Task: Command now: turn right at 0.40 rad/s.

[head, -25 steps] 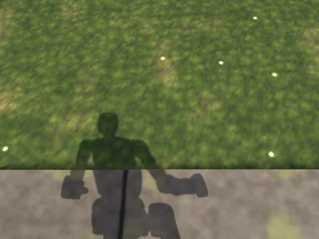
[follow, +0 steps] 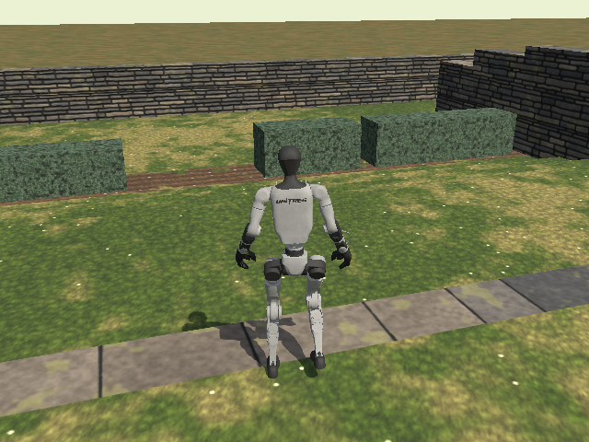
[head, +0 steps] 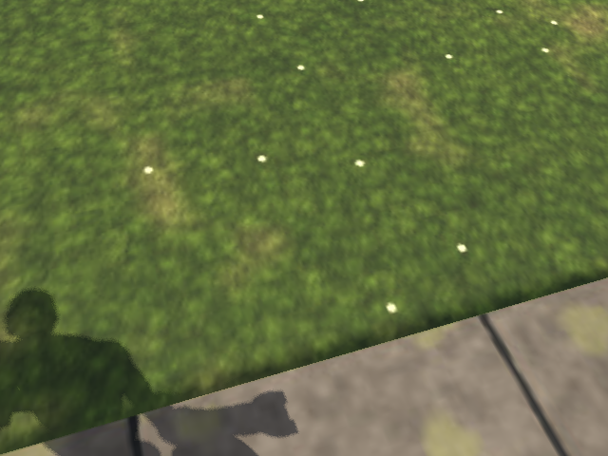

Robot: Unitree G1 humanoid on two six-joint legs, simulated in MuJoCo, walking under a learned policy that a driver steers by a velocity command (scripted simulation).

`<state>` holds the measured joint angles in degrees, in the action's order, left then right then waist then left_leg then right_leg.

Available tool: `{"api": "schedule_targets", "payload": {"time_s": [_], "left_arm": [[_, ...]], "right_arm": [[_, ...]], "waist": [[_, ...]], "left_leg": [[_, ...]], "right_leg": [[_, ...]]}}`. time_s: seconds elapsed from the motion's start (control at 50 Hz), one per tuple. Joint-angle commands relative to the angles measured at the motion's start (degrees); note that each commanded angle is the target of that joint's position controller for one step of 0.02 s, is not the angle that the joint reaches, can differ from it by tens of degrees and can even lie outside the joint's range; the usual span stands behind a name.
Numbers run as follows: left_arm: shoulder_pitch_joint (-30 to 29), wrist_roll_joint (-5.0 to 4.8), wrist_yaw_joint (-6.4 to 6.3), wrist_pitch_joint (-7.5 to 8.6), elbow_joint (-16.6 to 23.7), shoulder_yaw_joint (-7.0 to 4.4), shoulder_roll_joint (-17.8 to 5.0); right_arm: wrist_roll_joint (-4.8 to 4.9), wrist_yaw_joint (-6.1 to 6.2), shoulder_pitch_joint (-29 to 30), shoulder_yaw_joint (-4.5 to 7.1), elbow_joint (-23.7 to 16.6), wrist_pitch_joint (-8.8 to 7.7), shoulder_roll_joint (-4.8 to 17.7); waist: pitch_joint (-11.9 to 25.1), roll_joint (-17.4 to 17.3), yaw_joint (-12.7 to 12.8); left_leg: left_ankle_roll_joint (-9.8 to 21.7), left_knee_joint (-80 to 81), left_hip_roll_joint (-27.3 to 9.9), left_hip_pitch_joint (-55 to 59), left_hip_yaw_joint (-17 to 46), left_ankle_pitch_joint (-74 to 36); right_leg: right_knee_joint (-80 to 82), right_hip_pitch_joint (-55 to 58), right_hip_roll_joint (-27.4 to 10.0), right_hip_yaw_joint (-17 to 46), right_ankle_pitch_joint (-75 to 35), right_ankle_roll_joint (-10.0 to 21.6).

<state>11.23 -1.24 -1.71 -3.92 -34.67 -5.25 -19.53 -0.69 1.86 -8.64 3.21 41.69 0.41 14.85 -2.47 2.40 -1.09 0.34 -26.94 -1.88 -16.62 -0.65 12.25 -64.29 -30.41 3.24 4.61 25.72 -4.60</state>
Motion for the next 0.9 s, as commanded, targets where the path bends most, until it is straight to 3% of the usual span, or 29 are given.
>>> {"api": "schedule_targets", "payload": {"time_s": [0.02,0.12,0.16,0.18,0.2,0.22,0.24,0.26,0.3,0.36,0.42,0.44,0.46,0.48,0.5,0.52,0.58,0.72,0.9], "left_arm": [[-1.9,0.31,0.2,0.9,5.2,0.33,-0.8],[-0.7,0.39,0.96,0.93,4.1,0.4,-1.3],[2.4,0.74,1.33,1.12,2.2,0.42,-0.7],[2.5,1.18,1.12,1.14,2.6,0.27,-2.3],[2.6,1.93,0.33,0.93,3.7,-0.45,-7.1],[0.8,3.39,1.06,1.9,3.4,0.57,-4.5],[-1.2,3.73,1.54,3.01,3.6,1.19,-2.5],[-2.3,3.7,1.54,3.83,2.6,1.62,-1.1],[-4.2,2.57,1.38,4.66,1.8,1.49,-2.0],[-4.3,2.32,1.19,4.51,0.3,1.92,-0.6],[-4.6,1.76,1.14,3.87,-1.2,2.3,0.4],[-3.5,1.31,1.17,3.92,-2.0,2.27,0.5],[-1.6,1.69,1.21,4.23,-2.8,2.38,1.0],[0.4,2.34,1.53,4.51,-3.0,2.12,0.4],[-0.5,2.49,1.42,4.38,-3.3,2.11,0.4],[-2.6,2.38,1.17,4.18,-3.6,1.9,-0.5],[-2.9,2.1,0.42,3.39,-4.3,1.88,1.0],[-0.9,1.87,0.12,3.71,-8.0,1.43,1.4],[1.8,1.65,-0.54,4.05,-14.0,1.33,1.5]], "right_arm": [[0.17,0.31,0.7,2.46,-3.1,0.21,9.9],[1.7,-0.69,0.5,2.62,-2.0,0.5,11.4],[2.54,-0.74,0.5,1.91,-1.1,0.5,10.1],[1.88,-1.0,-2.2,1.17,-0.1,0.06,8.1],[-0.99,-1.73,-3.4,-0.36,-1.2,-0.66,3.9],[-0.26,-1.16,1.0,-0.06,-2.6,-0.73,5.0],[0.39,-0.75,2.2,0.83,-2.1,-0.42,8.3],[0.58,-0.7,1.9,1.14,-1.3,-0.14,8.3],[0.17,-0.33,-0.4,1.61,0.6,0.7,8.3],[0.77,-0.78,-1.7,0.69,1.7,0.55,5.3],[0.91,-1.09,-1.9,0.15,2.3,0.32,4.3],[0.38,-1.17,-2.7,-0.02,2.6,0.12,4.7],[-0.26,-1.09,-3.0,0.21,2.6,0.04,6.7],[0.02,-0.9,-2.9,0.99,2.9,0.14,10.3],[0.65,-1.11,-2.0,1.19,3.7,0.1,9.7],[0.47,-1.28,-1.5,0.64,3.6,-0.12,7.4],[0.04,-0.82,-1.4,0.04,4.7,-1.04,5.8],[0.23,-0.01,-2.9,-0.29,7.1,-1.35,5.5],[0.46,0.09,-3.8,-0.5,10.7,-1.04,4.2]], "waist": [[7.9,-13.0,-0.6],[7.9,-14.3,-0.7],[7.0,-12.7,1.4],[8.2,-8.8,0.8],[11.0,7.0,-1.6],[8.9,12.5,0.6],[6.0,9.1,1.3],[5.2,8.7,0.8],[4.1,7.5,0.3],[5.6,5.8,-0.1],[6.1,5.1,-0.4],[6.3,3.4,-0.8],[6.6,0.7,0.2],[5.2,-4.6,2.7],[3.8,-7.6,2.3],[2.1,-5.9,0.9],[1.7,-5.5,0.9],[1.4,-2.9,0.5],[0.8,-1.8,0.4]], "left_leg": [[12.6,5.5,-12.2,11.5,8.5,-27.4],[12.7,4.3,-13.6,9.4,9.0,-23.1],[9.4,1.8,-11.6,5.4,7.6,-17.2],[5.0,-0.6,-9.7,0.6,6.1,-9.4],[-0.7,-11.7,-3.9,-7.3,0.0,8.8],[-2.8,-13.9,-1.6,-8.3,1.0,20.9],[-3.7,-18.2,-2.4,-7.5,2.3,20.4],[-4.1,-19.7,-2.3,-8.0,2.9,18.7],[-5.2,-21.6,-2.5,-7.6,3.5,15.6],[-5.7,-17.1,-1.9,-2.9,2.2,13.2],[-5.0,-3.2,-1.0,2.5,0.8,3.9],[-4.2,2.8,-1.1,6.6,1.3,-5.6],[-3.2,3.3,-3.2,9.9,3.9,-14.1],[-1.2,1.0,-4.4,9.9,3.9,-15.3],[0.7,1.2,-3.5,5.0,3.9,-6.1],[0.7,2.6,-2.9,2.9,4.1,-2.1],[-0.6,3.5,-2.4,2.7,3.8,-1.4],[-0.4,3.1,-1.6,3.1,3.4,0.0],[-0.1,3.3,-0.8,3.6,2.8,-1.4]], "right_leg": [[8.7,0.3,-1.8,-2.3,0.4,-0.5],[27.4,11.4,-2.1,-5.5,-4.3,1.9],[43.0,20.4,-1.0,-6.8,-15.9,4.6],[44.7,27.6,-4.8,-1.4,-22.5,6.4],[42.8,34.0,-17.6,12.9,-40.0,10.8],[45.1,23.6,-22.8,16.9,-36.0,19.0],[46.6,20.9,-20.5,15.4,-30.3,19.8],[46.6,20.7,-18.2,13.0,-28.1,18.1],[45.2,20.1,-16.1,10.1,-32.4,16.3],[42.8,20.2,-14.0,6.6,-39.2,16.0],[40.9,21.0,-12.8,6.7,-36.1,15.4],[41.1,19.9,-11.9,6.6,-30.9,13.5],[40.8,18.4,-10.1,6.1,-23.2,11.0],[41.0,16.5,-7.3,4.2,-16.5,9.3],[41.1,18.1,-5.0,1.3,-13.0,7.4],[39.9,18.5,-4.6,0.8,-11.8,6.7],[39.4,18.3,-4.7,0.4,-14.4,6.7],[39.4,18.2,-4.6,0.0,-15.8,6.0],[39.6,18.6,-4.5,-0.6,-17.9,5.4]]}}
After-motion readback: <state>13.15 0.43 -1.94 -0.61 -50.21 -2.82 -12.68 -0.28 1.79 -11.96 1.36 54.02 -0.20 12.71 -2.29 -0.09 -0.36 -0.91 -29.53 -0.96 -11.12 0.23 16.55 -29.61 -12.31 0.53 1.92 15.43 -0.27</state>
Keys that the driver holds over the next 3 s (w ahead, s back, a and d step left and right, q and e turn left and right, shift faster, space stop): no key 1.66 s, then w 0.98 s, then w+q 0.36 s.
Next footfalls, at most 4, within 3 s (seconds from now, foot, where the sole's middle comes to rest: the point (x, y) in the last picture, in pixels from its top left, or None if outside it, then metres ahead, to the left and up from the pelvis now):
0.18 right None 0.03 -0.14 -0.78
0.46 left None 0.03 0.11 -0.78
2.36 left None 0.43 0.08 -0.78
2.90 right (371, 371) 0.64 -0.18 -0.78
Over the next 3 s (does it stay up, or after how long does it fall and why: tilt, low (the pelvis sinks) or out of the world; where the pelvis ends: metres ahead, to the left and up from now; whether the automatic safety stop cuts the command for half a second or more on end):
stays up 0.58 -0.06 -0.03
